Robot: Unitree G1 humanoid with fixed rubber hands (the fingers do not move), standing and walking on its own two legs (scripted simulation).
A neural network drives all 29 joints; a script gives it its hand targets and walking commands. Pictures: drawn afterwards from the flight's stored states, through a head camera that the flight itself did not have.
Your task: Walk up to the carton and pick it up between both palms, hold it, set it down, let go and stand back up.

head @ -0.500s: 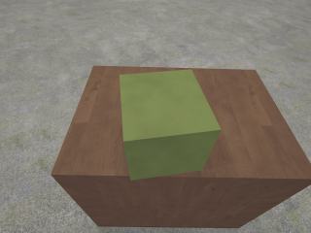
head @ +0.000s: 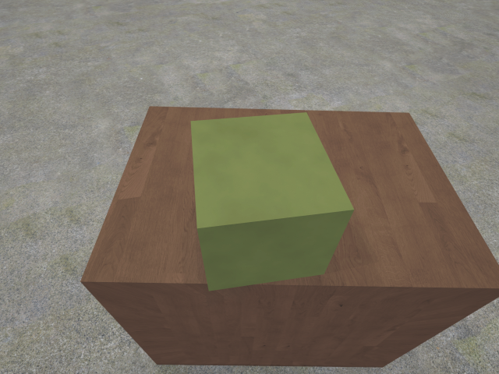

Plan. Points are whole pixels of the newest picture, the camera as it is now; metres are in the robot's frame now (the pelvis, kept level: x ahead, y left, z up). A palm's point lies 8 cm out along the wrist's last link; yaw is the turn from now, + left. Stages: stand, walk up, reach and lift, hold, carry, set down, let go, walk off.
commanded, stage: stand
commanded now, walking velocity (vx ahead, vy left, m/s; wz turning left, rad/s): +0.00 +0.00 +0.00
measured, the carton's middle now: (258, 199) +0.42 +0.00 +0.03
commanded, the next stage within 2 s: none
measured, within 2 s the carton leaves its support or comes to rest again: neither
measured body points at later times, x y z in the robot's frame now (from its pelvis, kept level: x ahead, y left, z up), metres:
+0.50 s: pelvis +0.00 +0.00 +0.00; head +0.01 +0.01 +0.45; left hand +0.03 +0.26 -0.15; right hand +0.02 -0.27 -0.14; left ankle -0.01 +0.11 -0.74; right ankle +0.01 -0.13 -0.74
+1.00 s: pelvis +0.00 +0.00 +0.00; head +0.01 +0.01 +0.45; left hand +0.03 +0.25 -0.15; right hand +0.01 -0.26 -0.14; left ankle -0.01 +0.11 -0.74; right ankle +0.01 -0.13 -0.74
